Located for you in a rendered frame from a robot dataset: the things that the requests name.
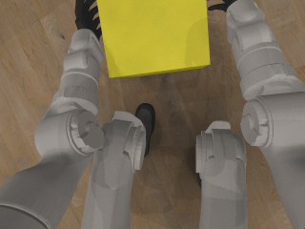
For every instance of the carton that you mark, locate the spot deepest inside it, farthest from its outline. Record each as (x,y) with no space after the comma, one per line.
(147,37)

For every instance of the robot right upper arm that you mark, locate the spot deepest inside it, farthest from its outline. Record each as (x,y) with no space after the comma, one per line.
(275,123)

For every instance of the right robot forearm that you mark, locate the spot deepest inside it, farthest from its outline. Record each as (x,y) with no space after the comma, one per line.
(257,55)

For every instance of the robot thigh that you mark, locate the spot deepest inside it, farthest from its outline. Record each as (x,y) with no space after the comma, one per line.
(223,181)
(108,199)

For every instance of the right robot thigh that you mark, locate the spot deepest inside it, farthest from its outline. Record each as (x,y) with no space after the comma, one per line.
(223,181)

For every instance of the right robot hand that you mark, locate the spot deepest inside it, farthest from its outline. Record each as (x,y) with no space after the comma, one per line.
(222,6)

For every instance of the robot left upper arm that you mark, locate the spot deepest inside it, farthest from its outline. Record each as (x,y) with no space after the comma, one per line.
(38,197)

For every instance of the left robot forearm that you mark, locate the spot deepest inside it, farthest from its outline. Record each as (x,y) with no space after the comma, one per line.
(80,76)

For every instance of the left robot thigh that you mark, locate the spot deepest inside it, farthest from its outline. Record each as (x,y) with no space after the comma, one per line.
(108,199)

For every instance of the left robot hand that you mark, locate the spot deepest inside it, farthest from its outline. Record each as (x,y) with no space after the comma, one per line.
(84,17)

